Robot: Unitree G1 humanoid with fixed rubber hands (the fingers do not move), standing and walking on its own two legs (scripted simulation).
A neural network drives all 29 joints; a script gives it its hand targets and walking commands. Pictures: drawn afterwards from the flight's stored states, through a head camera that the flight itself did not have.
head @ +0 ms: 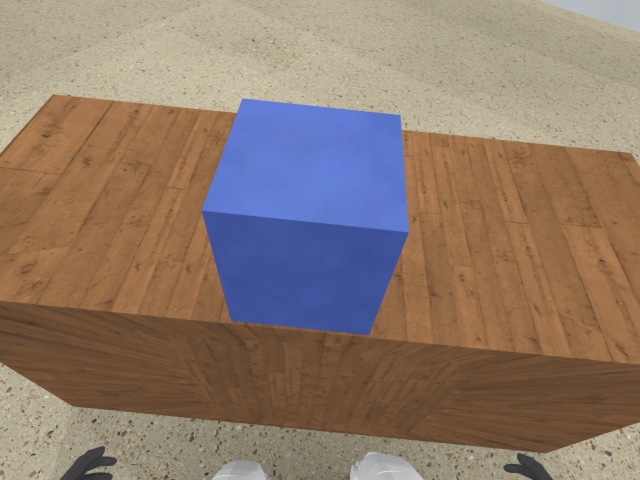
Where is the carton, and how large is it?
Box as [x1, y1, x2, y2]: [201, 98, 408, 334]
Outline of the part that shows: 242,98 201,210 231,320 368,334 408,232 400,115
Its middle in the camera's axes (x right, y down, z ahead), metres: -0.02 -0.02 +0.55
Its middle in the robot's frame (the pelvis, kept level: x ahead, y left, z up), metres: +0.43 +0.02 +0.04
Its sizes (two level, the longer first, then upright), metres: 0.210 0.200 0.250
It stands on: a pedestal, 0.66 m high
